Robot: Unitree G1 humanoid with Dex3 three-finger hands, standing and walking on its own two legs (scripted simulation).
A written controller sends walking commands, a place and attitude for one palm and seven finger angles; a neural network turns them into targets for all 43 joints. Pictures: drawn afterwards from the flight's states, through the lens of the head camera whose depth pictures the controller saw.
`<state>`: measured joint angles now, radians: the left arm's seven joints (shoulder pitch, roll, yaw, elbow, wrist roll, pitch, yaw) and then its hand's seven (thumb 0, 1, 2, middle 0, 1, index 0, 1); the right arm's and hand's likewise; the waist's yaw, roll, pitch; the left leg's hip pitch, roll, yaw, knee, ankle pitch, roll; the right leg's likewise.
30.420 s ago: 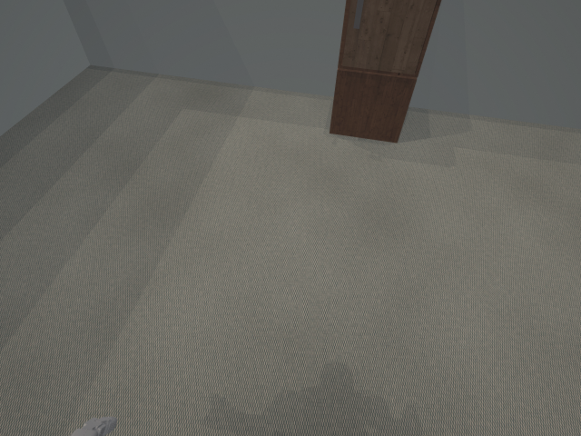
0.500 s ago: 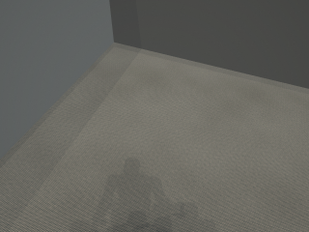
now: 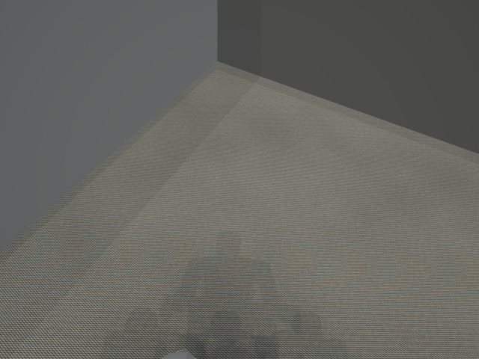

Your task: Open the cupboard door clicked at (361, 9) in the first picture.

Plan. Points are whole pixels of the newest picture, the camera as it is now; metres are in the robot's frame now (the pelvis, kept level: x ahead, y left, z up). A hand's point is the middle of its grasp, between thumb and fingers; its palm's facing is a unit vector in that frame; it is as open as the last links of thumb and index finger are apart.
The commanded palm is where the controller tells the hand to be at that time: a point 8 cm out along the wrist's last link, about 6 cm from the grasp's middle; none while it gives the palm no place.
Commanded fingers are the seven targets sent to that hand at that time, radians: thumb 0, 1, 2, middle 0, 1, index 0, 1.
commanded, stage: turn to face it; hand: left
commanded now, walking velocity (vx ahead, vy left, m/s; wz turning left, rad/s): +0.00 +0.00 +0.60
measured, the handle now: out of the picture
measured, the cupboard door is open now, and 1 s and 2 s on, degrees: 49 49 49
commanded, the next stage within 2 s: none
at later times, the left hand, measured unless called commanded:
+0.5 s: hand out of the picture +0.03 +0.15 -0.15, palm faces +0.32 -0.92 -0.24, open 7.4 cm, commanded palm none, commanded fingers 0.00 0.90 0.90 -0.20 -0.30 -0.20 -0.30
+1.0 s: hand out of the picture +0.04 +0.12 -0.14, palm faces +0.57 -0.78 -0.26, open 7.4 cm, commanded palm none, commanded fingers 0.00 0.90 0.90 -0.20 -0.30 -0.20 -0.30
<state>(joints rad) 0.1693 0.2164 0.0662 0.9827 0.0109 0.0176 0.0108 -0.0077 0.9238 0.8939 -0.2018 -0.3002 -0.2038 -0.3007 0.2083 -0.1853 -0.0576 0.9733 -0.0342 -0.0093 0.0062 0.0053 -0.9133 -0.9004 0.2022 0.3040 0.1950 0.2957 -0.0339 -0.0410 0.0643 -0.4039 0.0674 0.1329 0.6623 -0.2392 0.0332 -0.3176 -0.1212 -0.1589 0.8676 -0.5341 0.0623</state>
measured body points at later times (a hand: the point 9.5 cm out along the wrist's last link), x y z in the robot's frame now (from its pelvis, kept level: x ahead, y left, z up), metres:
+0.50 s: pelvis +0.05 -0.05 +0.01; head +0.11 -0.03 +0.46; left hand +0.01 +0.20 -0.13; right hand +0.26 -0.26 -0.12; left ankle +0.03 +0.07 -0.71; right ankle +0.04 -0.17 -0.72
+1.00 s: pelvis +0.08 -0.09 +0.02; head +0.13 -0.07 +0.46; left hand +0.01 +0.16 -0.12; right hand +0.31 -0.26 -0.13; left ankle +0.00 +0.01 -0.67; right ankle +0.15 -0.20 -0.72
